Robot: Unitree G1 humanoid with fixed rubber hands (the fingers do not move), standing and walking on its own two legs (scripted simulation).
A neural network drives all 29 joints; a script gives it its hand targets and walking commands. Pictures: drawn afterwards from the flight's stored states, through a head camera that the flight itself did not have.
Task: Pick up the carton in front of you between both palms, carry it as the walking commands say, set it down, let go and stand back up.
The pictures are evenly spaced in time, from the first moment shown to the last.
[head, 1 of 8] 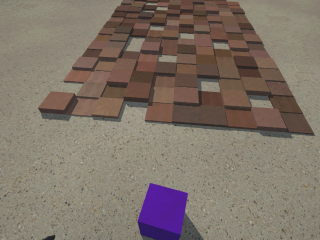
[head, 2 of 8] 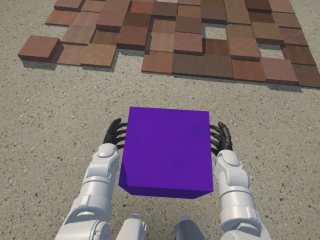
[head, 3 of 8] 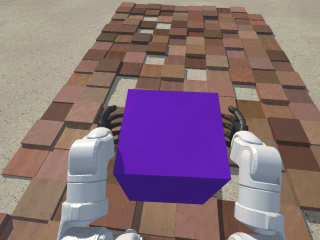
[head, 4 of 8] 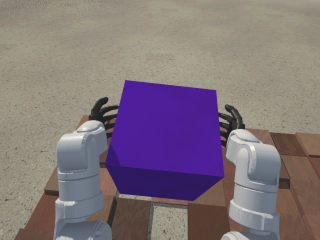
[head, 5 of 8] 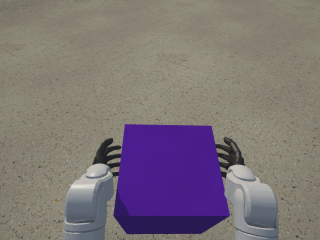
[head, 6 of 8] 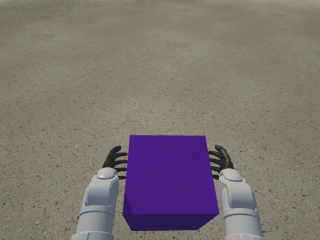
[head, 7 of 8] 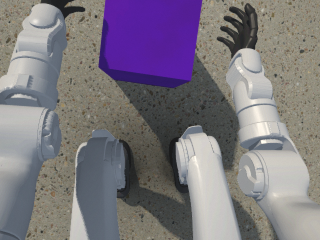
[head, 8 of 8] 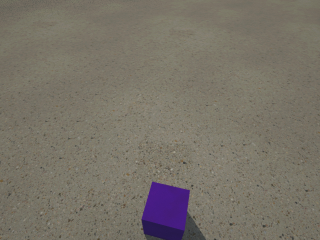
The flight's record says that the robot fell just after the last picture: no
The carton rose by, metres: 0.77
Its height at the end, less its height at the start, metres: +0.00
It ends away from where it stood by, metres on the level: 7.95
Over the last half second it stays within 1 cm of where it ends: yes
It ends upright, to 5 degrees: yes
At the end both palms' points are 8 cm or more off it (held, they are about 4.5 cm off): yes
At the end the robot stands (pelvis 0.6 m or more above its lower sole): yes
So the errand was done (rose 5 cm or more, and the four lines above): yes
